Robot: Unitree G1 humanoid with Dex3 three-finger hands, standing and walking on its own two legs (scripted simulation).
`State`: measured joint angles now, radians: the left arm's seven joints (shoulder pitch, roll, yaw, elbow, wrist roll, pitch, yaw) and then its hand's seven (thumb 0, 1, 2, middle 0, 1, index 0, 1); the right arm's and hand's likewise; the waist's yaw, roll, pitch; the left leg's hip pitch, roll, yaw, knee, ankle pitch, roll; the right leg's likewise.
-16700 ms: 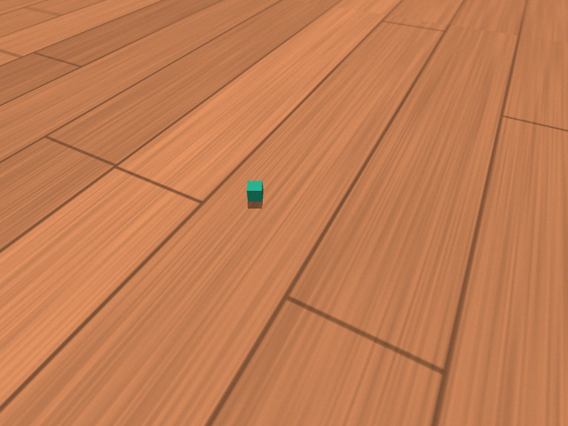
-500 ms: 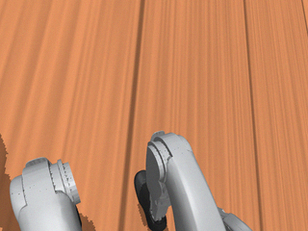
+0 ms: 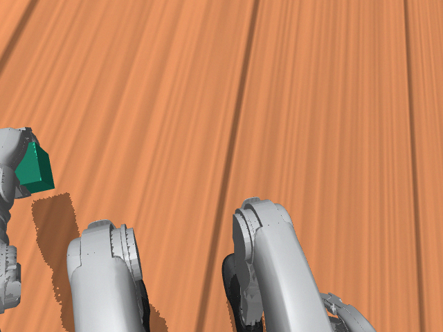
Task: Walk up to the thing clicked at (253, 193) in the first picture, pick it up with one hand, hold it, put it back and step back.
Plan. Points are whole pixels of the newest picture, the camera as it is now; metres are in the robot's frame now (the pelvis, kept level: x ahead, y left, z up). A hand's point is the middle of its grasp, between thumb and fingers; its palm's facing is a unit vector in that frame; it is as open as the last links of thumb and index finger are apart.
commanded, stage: settle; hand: left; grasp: from above
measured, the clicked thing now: (22, 170) +0.44 +0.34 -0.19
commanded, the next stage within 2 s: lift in 0.06 s
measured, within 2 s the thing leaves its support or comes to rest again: neither
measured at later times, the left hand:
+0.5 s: hand out of the picture +0.40 +0.34 -0.08, palm faces -0.46 -0.10 -0.88, open 10.5 cm
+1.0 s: hand out of the picture +0.35 +0.32 +0.10, palm faces -0.40 -0.15 -0.90, open 10.5 cm
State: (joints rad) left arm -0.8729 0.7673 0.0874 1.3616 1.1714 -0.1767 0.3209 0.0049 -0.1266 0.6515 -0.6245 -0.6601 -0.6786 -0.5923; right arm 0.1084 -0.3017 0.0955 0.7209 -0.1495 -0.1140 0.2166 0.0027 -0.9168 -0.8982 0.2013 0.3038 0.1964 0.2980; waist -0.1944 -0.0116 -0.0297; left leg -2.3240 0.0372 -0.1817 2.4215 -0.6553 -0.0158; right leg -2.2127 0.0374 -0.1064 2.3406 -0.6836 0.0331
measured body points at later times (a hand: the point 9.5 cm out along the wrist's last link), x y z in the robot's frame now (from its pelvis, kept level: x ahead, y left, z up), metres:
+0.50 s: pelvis +0.00 +0.00 +0.05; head +0.20 +0.06 +0.44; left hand +0.42 +0.34 -0.03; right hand +0.08 -0.27 -0.07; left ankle +0.08 +0.13 -0.29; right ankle +0.10 -0.12 -0.29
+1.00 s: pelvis +0.00 +0.01 +0.19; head +0.14 +0.06 +0.61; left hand +0.37 +0.33 +0.16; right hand +0.16 -0.24 +0.07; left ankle +0.08 +0.13 -0.29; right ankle +0.10 -0.12 -0.29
